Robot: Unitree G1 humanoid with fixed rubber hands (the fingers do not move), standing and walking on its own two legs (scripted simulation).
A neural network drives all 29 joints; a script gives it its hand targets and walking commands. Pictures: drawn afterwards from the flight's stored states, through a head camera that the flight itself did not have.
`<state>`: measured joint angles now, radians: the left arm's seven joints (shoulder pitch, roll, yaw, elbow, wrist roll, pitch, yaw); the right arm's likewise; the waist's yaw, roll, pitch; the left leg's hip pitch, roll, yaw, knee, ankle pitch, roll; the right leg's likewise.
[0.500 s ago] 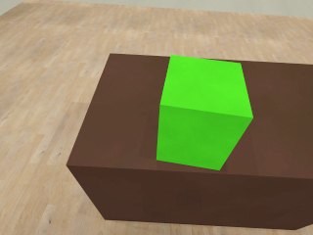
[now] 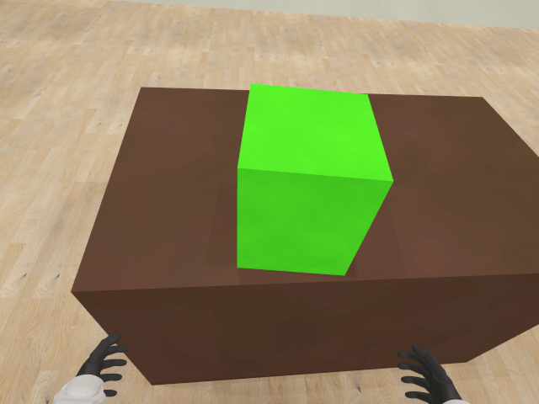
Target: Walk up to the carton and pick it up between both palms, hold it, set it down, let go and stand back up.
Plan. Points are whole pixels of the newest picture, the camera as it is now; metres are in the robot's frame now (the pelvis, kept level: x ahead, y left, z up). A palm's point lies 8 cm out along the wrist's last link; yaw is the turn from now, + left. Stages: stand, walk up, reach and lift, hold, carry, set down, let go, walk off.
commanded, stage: reach and lift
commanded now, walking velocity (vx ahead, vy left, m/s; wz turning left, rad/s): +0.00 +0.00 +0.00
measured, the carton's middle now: (299, 184) +0.48 -0.03 +0.06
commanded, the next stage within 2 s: none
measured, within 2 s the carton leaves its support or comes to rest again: neither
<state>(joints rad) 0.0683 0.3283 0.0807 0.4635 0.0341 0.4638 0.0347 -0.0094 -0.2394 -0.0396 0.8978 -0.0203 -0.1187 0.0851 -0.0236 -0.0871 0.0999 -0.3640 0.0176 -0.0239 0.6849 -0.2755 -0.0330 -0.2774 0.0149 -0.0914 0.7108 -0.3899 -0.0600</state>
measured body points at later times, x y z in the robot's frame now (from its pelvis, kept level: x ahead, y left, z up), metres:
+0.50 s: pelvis +0.04 +0.01 +0.03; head +0.04 +0.02 +0.48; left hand +0.21 +0.26 -0.05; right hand +0.21 -0.23 -0.04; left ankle +0.06 +0.14 -0.72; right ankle +0.00 -0.08 -0.72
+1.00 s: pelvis +0.05 +0.02 +0.03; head +0.03 +0.04 +0.48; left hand +0.23 +0.23 -0.02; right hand +0.22 -0.22 +0.00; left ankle +0.06 +0.14 -0.72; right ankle +0.00 -0.08 -0.72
